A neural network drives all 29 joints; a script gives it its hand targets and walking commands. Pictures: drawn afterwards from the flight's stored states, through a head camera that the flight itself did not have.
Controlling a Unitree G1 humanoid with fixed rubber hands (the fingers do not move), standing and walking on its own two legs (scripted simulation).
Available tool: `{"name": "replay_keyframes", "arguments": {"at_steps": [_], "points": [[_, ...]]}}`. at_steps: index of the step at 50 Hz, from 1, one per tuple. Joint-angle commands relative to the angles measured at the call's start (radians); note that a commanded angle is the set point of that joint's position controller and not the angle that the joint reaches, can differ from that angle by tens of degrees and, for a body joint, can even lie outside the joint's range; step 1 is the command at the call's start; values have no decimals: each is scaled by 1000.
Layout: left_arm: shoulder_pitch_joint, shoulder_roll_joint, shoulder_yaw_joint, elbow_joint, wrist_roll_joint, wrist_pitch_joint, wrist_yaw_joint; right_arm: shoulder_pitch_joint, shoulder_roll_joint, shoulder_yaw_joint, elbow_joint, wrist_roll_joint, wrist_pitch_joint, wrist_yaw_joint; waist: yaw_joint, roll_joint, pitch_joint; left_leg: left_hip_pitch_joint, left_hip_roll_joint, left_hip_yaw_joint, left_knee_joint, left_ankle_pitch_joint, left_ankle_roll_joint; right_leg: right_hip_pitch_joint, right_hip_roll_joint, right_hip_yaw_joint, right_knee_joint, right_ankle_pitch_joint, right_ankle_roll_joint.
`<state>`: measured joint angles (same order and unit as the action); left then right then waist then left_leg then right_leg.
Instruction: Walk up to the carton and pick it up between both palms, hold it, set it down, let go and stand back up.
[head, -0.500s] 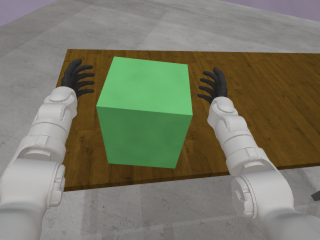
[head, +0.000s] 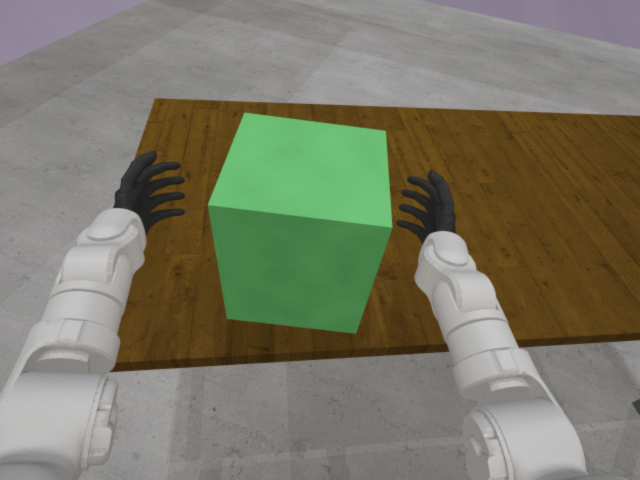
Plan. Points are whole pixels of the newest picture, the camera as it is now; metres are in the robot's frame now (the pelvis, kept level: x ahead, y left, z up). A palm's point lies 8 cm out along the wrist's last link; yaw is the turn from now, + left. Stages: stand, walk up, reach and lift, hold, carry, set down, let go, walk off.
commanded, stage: set down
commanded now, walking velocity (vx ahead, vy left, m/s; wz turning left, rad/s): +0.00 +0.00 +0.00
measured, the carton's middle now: (303, 228) +0.47 +0.02 +0.04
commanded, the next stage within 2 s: none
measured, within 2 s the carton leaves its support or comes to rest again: neither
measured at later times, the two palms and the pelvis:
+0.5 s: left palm (135, 265) +0.36 +0.23 +0.07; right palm (453, 284) +0.34 -0.17 +0.08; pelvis +0.02 +0.01 +0.00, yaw -1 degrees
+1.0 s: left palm (127, 316) +0.31 +0.24 +0.04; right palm (443, 325) +0.30 -0.16 +0.04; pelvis +0.03 +0.00 +0.00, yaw +0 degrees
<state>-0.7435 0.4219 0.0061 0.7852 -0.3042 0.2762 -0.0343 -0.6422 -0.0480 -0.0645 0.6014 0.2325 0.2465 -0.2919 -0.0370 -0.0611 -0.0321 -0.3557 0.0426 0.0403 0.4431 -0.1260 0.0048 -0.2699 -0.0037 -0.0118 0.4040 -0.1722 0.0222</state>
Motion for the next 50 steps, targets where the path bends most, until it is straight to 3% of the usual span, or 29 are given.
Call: {"name": "replay_keyframes", "arguments": {"at_steps": [1,2,4,6,7,8,9,10,12,13,14,15,17,22,23,26,27,28,29,31,32,34,35,37,38,40,41,47,50], "points": [[-633,169,32,-293,-6,-45,-4,-533,-183,-74,-241,-31,-66,4,-37,213,-555,314,-40,18,-36,22,-42,36,43,-28,-47,99,-25],[-401,103,45,-289,28,-40,-5,-282,-139,-32,-229,-26,-79,7,-30,178,-506,359,-33,2,-47,56,-40,86,48,-31,-59,142,-24],[-529,137,42,-294,14,-24,-11,-413,-158,-51,-225,-32,-68,3,-44,195,-522,342,-36,10,-35,79,-49,61,47,-32,-59,143,-16],[-377,108,59,-419,51,-18,-12,-275,-172,-48,-309,-16,-94,8,-21,208,-546,411,-35,5,-38,179,-61,104,61,-39,-65,202,-16],[-450,134,53,-386,37,-10,-7,-375,-180,-57,-309,-21,-85,12,-24,207,-515,379,-37,9,-33,168,-61,70,59,-35,-64,164,-16],[-171,61,77,-416,85,-10,-15,-97,-135,-2,-281,-2,-112,20,-9,188,-451,453,-27,-7,-38,223,-70,117,68,-42,-71,227,-15],[-423,131,84,-408,60,7,-22,-353,-193,-65,-334,-22,-102,13,-20,185,-501,399,-33,13,-29,195,-73,76,65,-38,-69,171,-12],[-268,104,91,-415,75,5,-16,-191,-150,-28,-323,-20,-99,17,-15,170,-436,413,-30,-1,-46,189,-63,104,66,-37,-77,180,-11],[-387,118,79,-437,56,18,-3,-314,-171,-50,-337,-4,-86,34,3,213,-423,359,-29,0,-50,129,-75,64,67,-38,-74,98,-17],[-82,61,96,-509,101,8,-8,-11,-137,-5,-346,-6,-116,36,6,183,-383,433,-25,-10,-58,194,-72,147,67,-35,-81,187,-22],[-202,101,119,-515,95,14,-19,-148,-151,-18,-395,-7,-118,27,28,168,-416,394,-41,16,-55,182,-66,162,63,-25,-82,169,-14],[-175,107,114,-564,79,5,-16,-102,-139,-16,-457,-17,-124,24,6,151,-431,399,-44,17,-55,201,-60,161,62,-28,-79,198,-8],[-120,103,118,-613,81,-11,-10,-45,-154,-7,-495,-5,-136,40,31,153,-450,420,-41,11,-49,247,-60,152,67,-28,-75,218,-10],[-48,103,98,-682,62,-22,-16,37,-131,10,-564,-11,-126,51,31,136,-407,382,-39,21,-59,176,-47,164,56,-12,-80,158,-19],[-195,146,77,-662,20,-30,-14,-111,-155,-24,-597,-19,-110,50,24,151,-413,321,-46,35,-63,104,-42,131,44,-6,-77,90,-19],[176,78,101,-699,60,-51,-22,248,-87,56,-588,6,-135,54,67,129,-306,373,-44,24,-73,152,-35,185,43,5,-86,146,-21],[-28,134,88,-711,30,-49,-29,43,-118,21,-639,-7,-125,45,48,136,-366,331,-46,31,-58,112,-33,151,37,10,-75,108,-20],[53,113,80,-675,22,-57,-24,137,-102,27,-616,-5,-115,49,43,136,-317,328,-44,22,-73,106,-30,146,31,11,-79,104,-23],[-31,145,76,-674,-1,-71,-25,46,-115,11,-652,-21,-112,47,53,130,-348,286,-50,35,-72,44,-26,141,27,12,-75,46,-21],[184,118,100,-675,35,-89,-38,291,-49,69,-610,-19,-120,46,69,113,-251,314,-47,23,-85,53,-8,169,15,20,-81,77,-22],[241,94,90,-704,34,-88,-48,332,-50,60,-628,-24,-139,36,44,92,-255,335,-48,28,-79,109,-9,192,19,17,-84,136,-21],[53,153,84,-679,5,-105,-44,170,-74,37,-648,-29,-123,34,54,119,-326,299,-50,34,-62,104,-11,165,15,19,-74,111,-17],[248,93,77,-690,19,-119,-44,353,-63,66,-643,-38,-140,35,51,122,-253,329,-44,26,-71,123,-17,178,19,16,-79,133,-15],[166,120,66,-689,12,-115,-53,271,-57,40,-659,-44,-141,27,39,130,-269,313,-46,35,-66,101,-18,161,13,14,-86,100,-16],[329,85,74,-739,36,-132,-57,439,-36,65,-641,-45,-152,26,40,122,-214,355,-38,22,-77,141,-19,175,16,11,-89,137,-18],[93,159,71,-728,0,-139,-55,205,-72,22,-707,-69,-152,19,43,130,-287,287,-45,32,-65,72,-16,144,10,8,-83,65,-12],[289,103,56,-717,10,-152,-47,398,-52,42,-667,-55,-156,28,26,127,-209,317,-38,13,-79,84,-20,153,12,3,-91,80,-18],[322,128,75,-779,15,-184,-43,416,-53,38,-685,-54,-196,40,61,159,-257,336,-32,13,-48,167,-40,140,20,-3,-74,110,-22],[547,80,64,-770,17,-211,-46,603,-42,67,-696,-50,-233,47,62,120,-207,368,-33,7,-45,230,-37,166,21,0,-82,171,-20]]}}
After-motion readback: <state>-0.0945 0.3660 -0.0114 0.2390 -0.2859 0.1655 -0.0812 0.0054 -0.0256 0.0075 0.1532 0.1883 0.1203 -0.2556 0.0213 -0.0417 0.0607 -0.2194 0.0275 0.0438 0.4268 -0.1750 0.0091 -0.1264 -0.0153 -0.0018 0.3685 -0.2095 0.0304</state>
